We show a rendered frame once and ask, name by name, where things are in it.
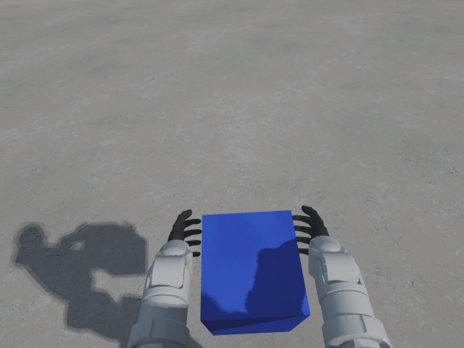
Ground right robot forearm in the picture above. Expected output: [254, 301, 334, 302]
[308, 236, 393, 348]

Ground carton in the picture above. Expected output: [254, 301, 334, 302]
[200, 210, 310, 336]

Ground robot left hand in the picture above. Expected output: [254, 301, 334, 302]
[167, 210, 202, 257]

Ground left robot forearm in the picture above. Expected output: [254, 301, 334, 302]
[127, 239, 193, 348]

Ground robot right hand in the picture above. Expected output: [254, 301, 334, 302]
[292, 205, 329, 255]

